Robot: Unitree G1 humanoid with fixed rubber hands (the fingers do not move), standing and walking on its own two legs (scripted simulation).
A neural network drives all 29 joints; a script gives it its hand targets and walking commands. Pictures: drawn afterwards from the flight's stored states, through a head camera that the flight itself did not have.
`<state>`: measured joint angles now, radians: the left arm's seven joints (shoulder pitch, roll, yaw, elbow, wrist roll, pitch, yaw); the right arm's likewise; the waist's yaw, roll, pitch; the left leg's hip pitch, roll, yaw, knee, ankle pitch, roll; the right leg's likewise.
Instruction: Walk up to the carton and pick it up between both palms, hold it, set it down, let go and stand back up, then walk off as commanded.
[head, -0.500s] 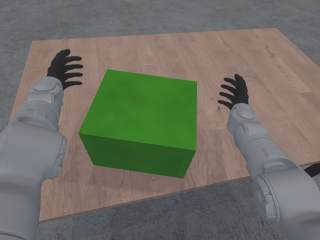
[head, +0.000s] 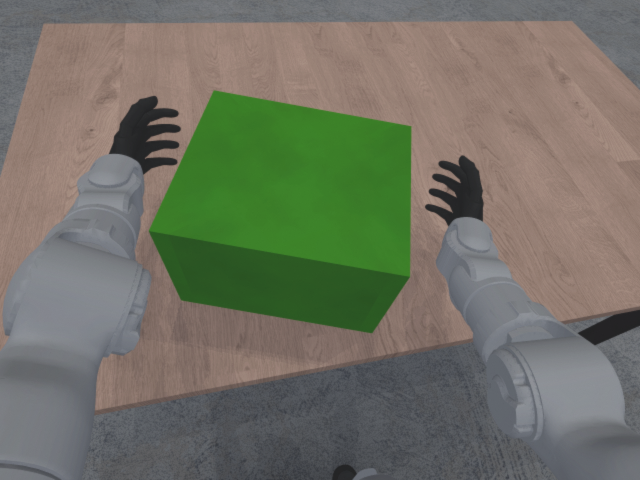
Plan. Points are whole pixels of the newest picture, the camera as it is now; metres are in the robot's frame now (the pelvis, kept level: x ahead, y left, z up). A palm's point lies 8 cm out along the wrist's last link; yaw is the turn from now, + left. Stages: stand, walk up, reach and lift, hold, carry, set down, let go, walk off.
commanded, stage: reach and lift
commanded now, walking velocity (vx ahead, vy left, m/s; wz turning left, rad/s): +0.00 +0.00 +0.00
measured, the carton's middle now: (294, 214) +0.46 -0.04 +0.03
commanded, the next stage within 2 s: none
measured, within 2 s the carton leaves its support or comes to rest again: neither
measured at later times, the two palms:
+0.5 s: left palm (138, 158) +0.53 +0.15 +0.09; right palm (434, 213) +0.41 -0.21 +0.06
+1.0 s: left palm (141, 158) +0.53 +0.14 +0.08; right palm (437, 214) +0.41 -0.21 +0.06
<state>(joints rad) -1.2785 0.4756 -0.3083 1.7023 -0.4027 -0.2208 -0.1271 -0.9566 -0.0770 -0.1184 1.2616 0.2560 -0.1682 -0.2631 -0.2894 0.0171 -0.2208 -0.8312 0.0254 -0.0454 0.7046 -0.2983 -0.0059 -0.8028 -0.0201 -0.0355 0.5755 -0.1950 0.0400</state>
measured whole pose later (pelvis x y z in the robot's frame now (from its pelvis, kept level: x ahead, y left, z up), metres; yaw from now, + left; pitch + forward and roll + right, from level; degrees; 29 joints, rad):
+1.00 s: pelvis +0.00 +0.00 +0.00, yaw +0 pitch +25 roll -3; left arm -1.31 0.44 -0.27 1.65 -0.29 -0.17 -0.10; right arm -1.00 0.00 -0.26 1.27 0.14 -0.18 -0.29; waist -0.29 0.00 -0.23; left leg -0.85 0.02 -0.07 0.70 -0.29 -0.01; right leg -0.81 -0.02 -0.06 0.55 -0.17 0.04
